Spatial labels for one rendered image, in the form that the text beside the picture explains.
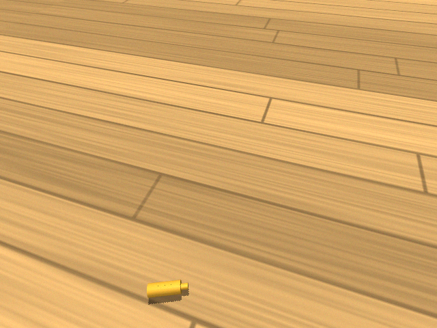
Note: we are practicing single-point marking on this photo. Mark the bottle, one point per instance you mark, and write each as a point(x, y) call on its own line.
point(159, 289)

